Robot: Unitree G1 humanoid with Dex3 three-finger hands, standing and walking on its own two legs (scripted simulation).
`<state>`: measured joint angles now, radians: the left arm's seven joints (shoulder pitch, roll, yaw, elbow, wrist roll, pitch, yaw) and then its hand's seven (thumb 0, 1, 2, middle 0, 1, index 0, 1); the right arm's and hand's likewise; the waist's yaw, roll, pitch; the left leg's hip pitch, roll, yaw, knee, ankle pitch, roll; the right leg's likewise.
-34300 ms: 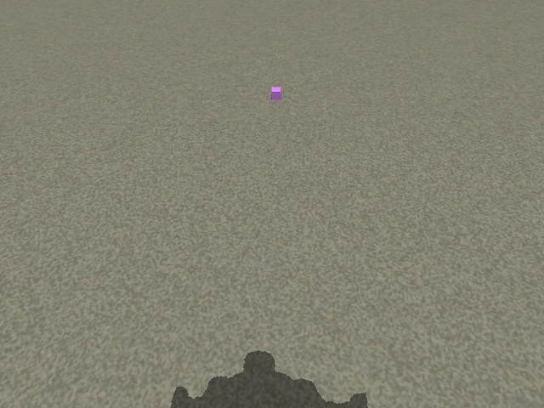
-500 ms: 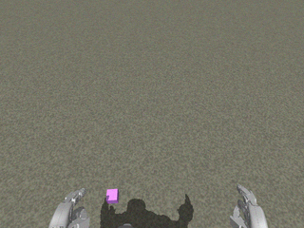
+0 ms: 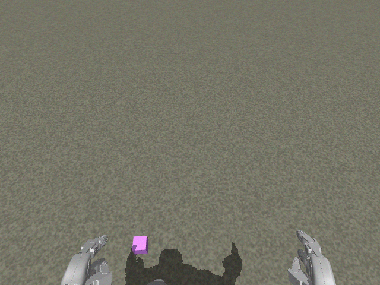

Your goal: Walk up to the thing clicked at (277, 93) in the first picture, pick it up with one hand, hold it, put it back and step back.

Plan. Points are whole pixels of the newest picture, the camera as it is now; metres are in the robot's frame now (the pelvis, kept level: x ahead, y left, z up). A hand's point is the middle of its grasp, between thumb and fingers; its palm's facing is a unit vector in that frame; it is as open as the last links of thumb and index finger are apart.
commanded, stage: stand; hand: left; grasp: from above
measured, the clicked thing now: (140, 245) +0.42 +0.25 -0.68
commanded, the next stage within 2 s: none
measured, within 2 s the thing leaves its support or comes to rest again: neither
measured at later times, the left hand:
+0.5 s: hand out of the picture +0.04 +0.25 -0.11, palm faces +0.04 -0.95 -0.32, open 7.4 cm
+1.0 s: hand out of the picture +0.02 +0.25 -0.10, palm faces +0.03 -0.94 -0.34, open 7.4 cm
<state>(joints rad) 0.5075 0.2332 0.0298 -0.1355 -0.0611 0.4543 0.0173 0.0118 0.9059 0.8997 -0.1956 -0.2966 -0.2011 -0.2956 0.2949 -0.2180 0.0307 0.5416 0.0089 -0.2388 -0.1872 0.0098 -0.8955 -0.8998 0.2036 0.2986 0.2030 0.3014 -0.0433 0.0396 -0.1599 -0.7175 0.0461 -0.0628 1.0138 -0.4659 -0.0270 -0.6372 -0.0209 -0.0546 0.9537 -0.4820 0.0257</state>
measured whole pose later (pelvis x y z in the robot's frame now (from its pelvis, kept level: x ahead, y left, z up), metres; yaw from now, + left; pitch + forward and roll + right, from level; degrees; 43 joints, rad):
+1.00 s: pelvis -0.02 +0.01 +0.06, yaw +1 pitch -5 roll +0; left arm 0.19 0.31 0.03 1.13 0.03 0.00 0.02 0.01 0.90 0.90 -0.20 -0.30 -0.20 -0.30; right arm 0.16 -0.31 -0.03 1.12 -0.02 0.01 -0.01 0.00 -0.90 -0.90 0.20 0.30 0.20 0.30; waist 0.01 0.01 0.06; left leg -0.16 0.00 -0.02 0.41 -0.17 -0.01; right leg -0.10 -0.06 -0.04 0.39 -0.20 0.05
